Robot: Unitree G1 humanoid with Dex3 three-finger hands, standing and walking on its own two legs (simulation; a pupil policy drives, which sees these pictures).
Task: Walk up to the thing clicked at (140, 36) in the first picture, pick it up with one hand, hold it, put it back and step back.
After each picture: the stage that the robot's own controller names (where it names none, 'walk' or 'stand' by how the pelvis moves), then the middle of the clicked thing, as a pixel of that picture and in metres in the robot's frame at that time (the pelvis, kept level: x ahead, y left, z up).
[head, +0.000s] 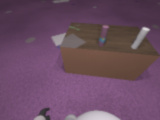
stand; (139, 39) +0.95 -0.56 -0.03
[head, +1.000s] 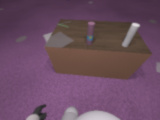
rise first; (129, 36) +0.89 -0.38 -0.01
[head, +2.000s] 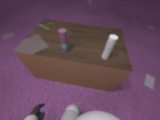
rise first; (108, 48) +0.67 -0.11 -0.01
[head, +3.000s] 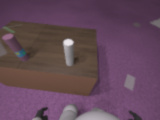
stand; (69, 54) +0.51 +0.19 -0.01
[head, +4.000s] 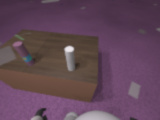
stand; (70, 59) +0.51 +0.19 -0.03
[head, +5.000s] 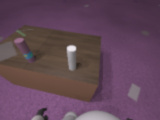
stand; (72, 59) +0.50 +0.17 -0.03
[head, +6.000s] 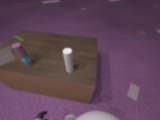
stand; (68, 61) +0.50 +0.20 -0.04
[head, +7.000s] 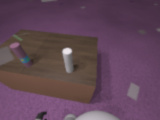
stand; (68, 61) +0.49 +0.20 -0.04
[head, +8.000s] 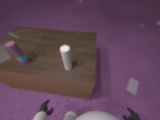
rise first; (66, 59) +0.49 +0.21 -0.03
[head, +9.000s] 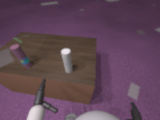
rise first; (67, 61) +0.48 +0.23 -0.03
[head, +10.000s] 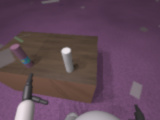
go down; (68, 61) +0.48 +0.22 -0.03
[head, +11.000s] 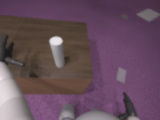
go down; (58, 54) +0.47 +0.21 +0.03
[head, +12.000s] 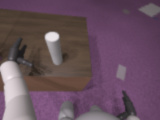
close in; (55, 51) +0.47 +0.21 +0.04
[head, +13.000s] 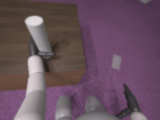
close; (42, 41) +0.50 +0.24 +0.08
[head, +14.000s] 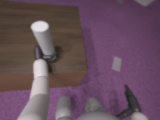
lift; (46, 44) +0.48 +0.22 +0.07
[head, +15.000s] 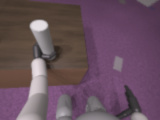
lift; (45, 44) +0.48 +0.23 +0.08
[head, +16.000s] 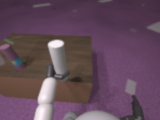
lift; (60, 63) +0.33 +0.18 +0.16
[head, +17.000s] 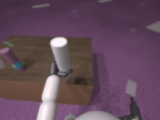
hold; (63, 61) +0.33 +0.16 +0.18
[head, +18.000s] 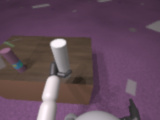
hold; (62, 61) +0.33 +0.17 +0.17
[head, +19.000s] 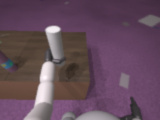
crouch; (57, 49) +0.43 +0.20 +0.16
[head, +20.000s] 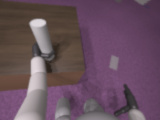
lower; (44, 43) +0.50 +0.23 +0.05
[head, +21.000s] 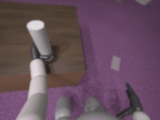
lower; (43, 44) +0.49 +0.23 +0.07
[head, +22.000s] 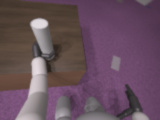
lower; (45, 43) +0.49 +0.22 +0.07
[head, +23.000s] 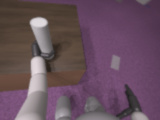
lower; (44, 42) +0.50 +0.22 +0.07
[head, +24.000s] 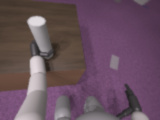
rest; (43, 41) +0.50 +0.23 +0.08
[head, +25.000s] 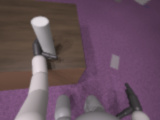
withdraw; (46, 41) +0.50 +0.21 +0.08
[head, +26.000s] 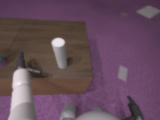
sink last; (60, 55) +0.46 +0.19 +0.04
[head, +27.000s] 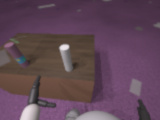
stand; (67, 59) +0.49 +0.21 +0.03
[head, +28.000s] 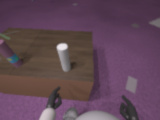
stand; (64, 59) +0.46 +0.21 +0.03
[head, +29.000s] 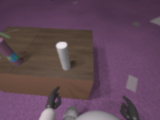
stand; (64, 57) +0.47 +0.21 +0.03
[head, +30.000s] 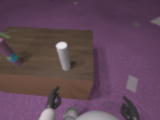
stand; (64, 58) +0.46 +0.21 +0.03
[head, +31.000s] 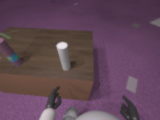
stand; (64, 58) +0.47 +0.21 +0.03
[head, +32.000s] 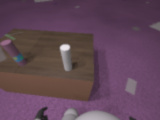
stand; (66, 59) +0.48 +0.21 +0.01
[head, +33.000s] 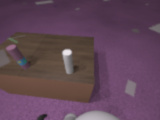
walk; (68, 63) +0.48 +0.20 -0.03
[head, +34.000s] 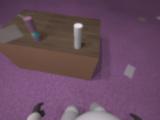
walk; (77, 37) +0.72 +0.15 -0.02
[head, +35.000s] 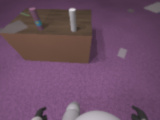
stand; (73, 21) +1.03 +0.26 -0.01
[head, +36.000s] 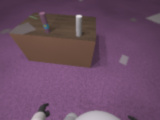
stand; (78, 26) +1.05 +0.20 -0.03
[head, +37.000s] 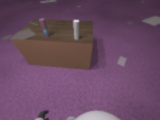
stand; (76, 30) +1.07 +0.21 -0.04
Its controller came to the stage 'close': yes
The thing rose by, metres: 0.22
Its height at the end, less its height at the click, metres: +0.00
